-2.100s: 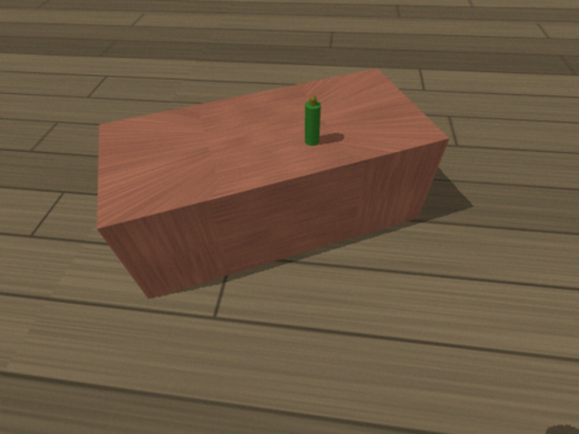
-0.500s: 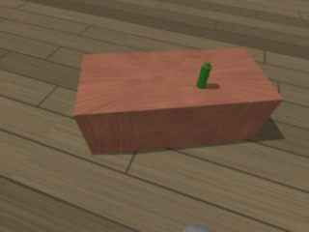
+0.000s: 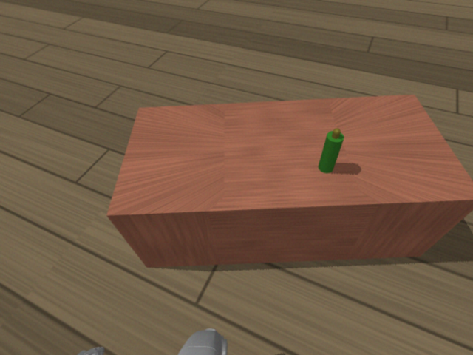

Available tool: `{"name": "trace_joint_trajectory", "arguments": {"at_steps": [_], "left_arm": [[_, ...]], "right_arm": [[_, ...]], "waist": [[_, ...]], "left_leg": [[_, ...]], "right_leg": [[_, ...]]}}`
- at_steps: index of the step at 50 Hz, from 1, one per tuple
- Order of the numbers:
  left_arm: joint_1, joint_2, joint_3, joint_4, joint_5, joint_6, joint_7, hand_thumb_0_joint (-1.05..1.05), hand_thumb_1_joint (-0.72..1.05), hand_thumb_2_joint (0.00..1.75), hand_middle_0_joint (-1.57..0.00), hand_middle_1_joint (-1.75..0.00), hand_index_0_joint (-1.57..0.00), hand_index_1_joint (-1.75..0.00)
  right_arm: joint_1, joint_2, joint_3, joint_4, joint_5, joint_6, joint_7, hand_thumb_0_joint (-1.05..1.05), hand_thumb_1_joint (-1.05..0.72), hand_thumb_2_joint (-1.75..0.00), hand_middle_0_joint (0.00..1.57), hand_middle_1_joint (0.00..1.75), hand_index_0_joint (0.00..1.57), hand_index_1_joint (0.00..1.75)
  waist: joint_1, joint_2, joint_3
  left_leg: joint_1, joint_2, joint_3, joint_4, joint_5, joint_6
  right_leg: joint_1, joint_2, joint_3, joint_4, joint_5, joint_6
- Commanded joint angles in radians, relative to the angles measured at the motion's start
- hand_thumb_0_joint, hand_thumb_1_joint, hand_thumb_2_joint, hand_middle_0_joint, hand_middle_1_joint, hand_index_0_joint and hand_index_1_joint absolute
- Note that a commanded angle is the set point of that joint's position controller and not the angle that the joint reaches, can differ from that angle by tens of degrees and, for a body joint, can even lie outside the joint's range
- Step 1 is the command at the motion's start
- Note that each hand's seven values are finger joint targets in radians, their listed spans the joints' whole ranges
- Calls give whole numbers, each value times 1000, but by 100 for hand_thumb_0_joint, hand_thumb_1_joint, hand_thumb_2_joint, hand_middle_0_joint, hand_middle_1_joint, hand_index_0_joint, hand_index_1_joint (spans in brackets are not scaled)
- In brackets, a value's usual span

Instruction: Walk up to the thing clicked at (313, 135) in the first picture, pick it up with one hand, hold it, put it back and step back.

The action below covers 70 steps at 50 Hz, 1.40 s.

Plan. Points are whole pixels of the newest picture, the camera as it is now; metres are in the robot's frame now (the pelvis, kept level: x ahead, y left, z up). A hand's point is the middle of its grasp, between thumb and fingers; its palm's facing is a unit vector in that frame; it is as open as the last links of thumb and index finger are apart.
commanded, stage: walk up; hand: right
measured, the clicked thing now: (331, 149) +0.74 -0.24 -0.23
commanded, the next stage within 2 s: none
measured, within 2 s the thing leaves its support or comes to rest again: neither
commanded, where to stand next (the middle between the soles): +0.26 -0.06 m, yaw +3 degrees
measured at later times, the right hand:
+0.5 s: hand (463, 331) +0.19 -0.38 -0.14, palm faces -0.05 +0.88 -0.48, open 7.4 cm
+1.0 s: hand (417, 268) +0.32 -0.35 -0.16, palm faces -0.11 +0.92 -0.38, open 7.4 cm
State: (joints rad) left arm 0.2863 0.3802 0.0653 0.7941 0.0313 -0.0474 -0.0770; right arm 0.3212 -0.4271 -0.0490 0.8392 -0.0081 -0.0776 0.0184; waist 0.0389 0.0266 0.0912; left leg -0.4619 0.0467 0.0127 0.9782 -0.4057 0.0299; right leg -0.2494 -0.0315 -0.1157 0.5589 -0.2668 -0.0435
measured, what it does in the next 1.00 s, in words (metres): walks ahead: left foot, then right foot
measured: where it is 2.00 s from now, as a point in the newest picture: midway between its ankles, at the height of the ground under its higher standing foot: (282, 351)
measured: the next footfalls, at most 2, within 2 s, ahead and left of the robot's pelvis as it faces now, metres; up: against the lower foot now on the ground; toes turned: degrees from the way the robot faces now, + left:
left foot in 0.14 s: +0.18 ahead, +0.11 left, +0.00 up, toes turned +6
right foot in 0.50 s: +0.27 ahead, -0.22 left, +0.00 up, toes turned +3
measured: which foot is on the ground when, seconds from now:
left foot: up 0.00-0.12, down 0.14-0.50, up 0.52-0.76, down 0.78-1.00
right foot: down 0.00-0.14, up 0.16-0.48, down 0.50-1.00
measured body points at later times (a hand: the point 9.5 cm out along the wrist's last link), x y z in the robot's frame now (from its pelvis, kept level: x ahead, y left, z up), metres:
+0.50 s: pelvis +0.15 -0.08 -0.02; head +0.16 -0.07 +0.43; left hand +0.22 +0.26 -0.13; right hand +0.19 -0.42 -0.11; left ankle +0.14 +0.10 -0.73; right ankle +0.23 -0.23 -0.73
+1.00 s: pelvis +0.20 -0.09 -0.02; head +0.22 -0.09 +0.43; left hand +0.25 +0.24 -0.14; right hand +0.33 -0.39 -0.14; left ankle +0.22 +0.03 -0.73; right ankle +0.23 -0.23 -0.73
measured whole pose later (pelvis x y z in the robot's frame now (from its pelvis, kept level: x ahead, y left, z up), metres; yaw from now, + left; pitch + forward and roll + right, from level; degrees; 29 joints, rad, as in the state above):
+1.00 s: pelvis +0.20 -0.09 -0.02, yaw +5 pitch -2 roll -1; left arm 0.20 0.40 0.01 0.95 0.01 -0.05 0.01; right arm 0.15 -0.40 -0.03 0.93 -0.01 0.02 0.02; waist 0.01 0.02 0.09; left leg -0.39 0.02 0.01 0.79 -0.37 0.02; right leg -0.35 -0.05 -0.04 0.76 -0.36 0.02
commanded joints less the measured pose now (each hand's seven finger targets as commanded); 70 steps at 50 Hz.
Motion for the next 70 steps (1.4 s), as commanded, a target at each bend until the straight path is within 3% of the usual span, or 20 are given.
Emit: {"name": "trace_joint_trajectory", "arguments": {"at_steps": [1, 6, 8, 9, 15, 23, 24, 25, 26, 27, 30, 35, 39, 41, 42, 46, 49, 55, 61, 70], "left_arm": [[33, 267, 79, -97, -3, -16, 15, 0, 90, 90, -20, -30, -20, -30], [-20, 198, 38, -148, -3, 11, 6, 0, 90, 90, -20, -30, -20, -30], [50, 227, 56, -134, -1, 33, 16, 0, 90, 90, -20, -30, -20, -30], [41, 294, 67, -116, 1, 41, 21, 0, 90, 90, -20, -30, -20, -30], [90, 238, 74, -42, -5, 40, -2, 0, 90, 90, -20, -30, -20, -30], [133, 217, 75, 43, -9, 13, 27, 0, 90, 90, -20, -30, -20, -30], [167, 249, 83, 48, -3, 3, 39, 0, 90, 90, -20, -30, -20, -30], [147, 340, 96, 22, 4, -12, 52, 0, 90, 90, -20, -30, -20, -30], [99, 384, 93, -2, -3, -12, 53, 0, 90, 90, -20, -30, -20, -30], [68, 377, 88, -7, -14, -10, 56, 0, 90, 90, -20, -30, -20, -30], [-11, 320, 63, -2, -18, -17, 75, 0, 90, 90, -20, -30, -20, -30], [-47, 321, 45, 4, -19, -21, 89, 0, 90, 90, -20, -30, -20, -30], [-105, 279, 12, -2, -32, -5, 98, 0, 90, 90, -20, -30, -20, -30], [-85, 232, 5, 23, -47, 8, 106, 0, 90, 90, -20, -30, -20, -30], [-71, 250, 14, 55, -38, 12, 111, 0, 90, 90, -20, -30, -20, -30], [0, 255, 12, 122, -27, -18, 113, 0, 90, 90, -20, -30, -20, -30], [-133, 356, 28, 104, -15, -24, 114, 0, 90, 90, -20, -30, -20, -30], [-137, 228, -13, 137, -29, 0, 108, 0, 90, 90, -20, -30, -20, -30], [-145, 281, -10, 178, -24, -12, 105, 0, 90, 90, -20, -30, -20, -30], [-180, 243, -30, 228, -25, -8, 103, 0, 90, 90, -20, -30, -20, -30]], "right_arm": [[28, -159, -60, -74, -4, -27, -4, 0, -90, -90, 20, 30, 20, 30], [221, -224, -102, -14, -12, -51, -37, 0, -90, -90, 20, 30, 20, 30], [232, -382, -137, -71, -12, -54, -56, 0, -90, -90, 20, 30, 20, 30], [170, -367, -135, -77, 13, -49, -56, 0, -90, -90, 20, 30, 20, 30], [60, -284, -89, -82, -4, -55, -43, 0, -90, -90, 20, 30, 20, 30], [-38, -230, -60, -101, -8, -7, -25, 0, -90, -90, 20, 30, 20, 30], [0, -167, -39, -95, -5, 2, -29, 0, -90, -90, 20, 30, 20, 30], [44, -72, -8, -110, 2, 5, -30, 0, -90, -90, 20, 30, 20, 30], [14, -170, -36, -96, 3, 15, -47, 0, -90, -90, 20, 30, 20, 30], [1, -215, -49, -79, 9, 17, -48, 0, -90, -90, 20, 30, 20, 30], [62, -201, -45, -9, 15, 19, -45, 0, -90, -90, 20, 30, 20, 30], [17, -166, -46, 10, -2, 44, -29, 0, -90, -90, 20, 30, 20, 30], [17, -202, -70, 22, -20, 48, -21, 0, -90, -90, 20, 30, 20, 30], [-88, -291, -83, -6, -8, 46, -16, 0, -90, -90, 20, 30, 20, 30], [-116, -275, -79, -6, -7, 49, -11, 0, -90, -90, 20, 30, 20, 30], [-236, -180, -37, -2, 7, 65, -14, 0, -90, -90, 20, 30, 20, 30], [-159, -168, -42, 34, -1, 81, -16, 0, -90, -90, 20, 30, 20, 30], [-198, -218, -50, 67, -5, 59, -4, 0, -90, -90, 20, 30, 20, 30], [-272, -178, -29, 86, -1, 75, -9, 0, -90, -90, 20, 30, 20, 30], [-318, -171, -26, 143, 1, 76, -1, 0, -90, -90, 20, 30, 20, 30]], "waist": [[18, -197, -60], [-123, 17, -133], [-125, 122, -151], [-99, 34, -71], [-34, 137, -3], [28, 72, -87], [47, -81, -103], [21, -345, -86], [29, -265, -85], [19, -184, -57], [-26, -214, -76], [-28, -239, -113], [-81, -143, -132], [-40, 133, -129], [-33, 122, -120], [30, 60, -114], [-53, -126, -71], [-35, 36, -123], [-31, 4, -107], [-29, -11, -109]], "left_leg": [[3, 10, 42, -233, 67, -21], [516, -4, -10, -462, 159, 27], [512, 428, -766, -725, -245, 228], [416, 443, -719, -735, -265, 278], [163, 229, -175, -645, 177, 190], [-42, 109, -20, -344, 98, 100], [-70, 58, 36, -145, 58, 65], [-187, -48, 75, 91, -140, 5], [-180, -32, -54, 139, -197, 0], [-163, -11, -91, 189, -184, -1], [-111, 30, -59, 63, -101, -1], [59, 4, -1, -163, -29, 0], [271, -19, -25, -365, 155, 42], [172, 227, -378, -535, 134, 189], [131, 253, -403, -543, 133, 234], [44, 86, -133, -330, 331, 77], [80, -10, -35, -167, -39, 8], [188, 193, -312, -545, 175, 165], [187, 61, -117, -464, 166, 34], [237, 83, -119, -593, 115, 37]], "right_leg": [[54, -226, 212, -213, 110, -216], [-292, -113, 78, 157, -55, -104], [-509, 19, 158, 592, -324, -14], [-506, -38, 221, 650, -295, -9], [-303, -93, 150, 450, -96, 34], [111, 32, 12, 64, 15, 22], [155, -24, 106, -52, -48, 12], [133, -290, 527, -234, -66, -63], [68, -396, 682, -266, -55, -206], [29, -389, 643, -238, -12, -248], [29, -276, 382, -118, 161, -185], [-40, -297, 312, -32, 443, -184], [-219, -239, 243, 81, 221, -98], [-204, -4, 53, 288, -181, 2], [-148, -7, 79, 323, -280, 10], [17, -89, 201, 1, 53, -20], [-105, -310, 470, -95, 84, -180], [-97, 8, 95, 164, -134, 23], [-30, -115, 253, -56, 82, -31], [20, -76, 187, -117, 89, 6]]}}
